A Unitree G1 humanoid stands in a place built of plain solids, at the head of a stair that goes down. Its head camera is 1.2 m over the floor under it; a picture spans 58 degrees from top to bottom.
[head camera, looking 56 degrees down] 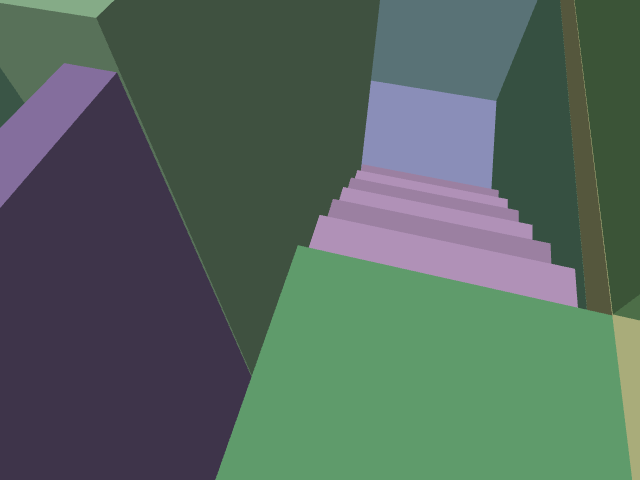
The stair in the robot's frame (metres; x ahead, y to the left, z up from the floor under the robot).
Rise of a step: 0.19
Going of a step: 0.25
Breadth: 0.98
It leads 15 degrees to the right of straight ahead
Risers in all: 7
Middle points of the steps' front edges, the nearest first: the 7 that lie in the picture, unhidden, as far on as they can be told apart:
0.66 -0.40 0.00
0.93 -0.47 -0.19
1.17 -0.53 -0.37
1.41 -0.60 -0.56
1.65 -0.66 -0.75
1.88 -0.72 -0.94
2.12 -0.79 -1.13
